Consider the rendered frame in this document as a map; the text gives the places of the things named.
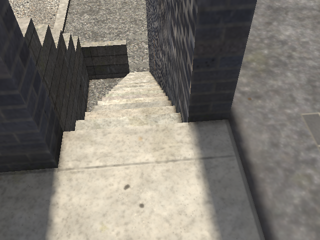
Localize stairs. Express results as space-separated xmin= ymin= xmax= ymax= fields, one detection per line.
xmin=75 ymin=71 xmax=182 ymax=131

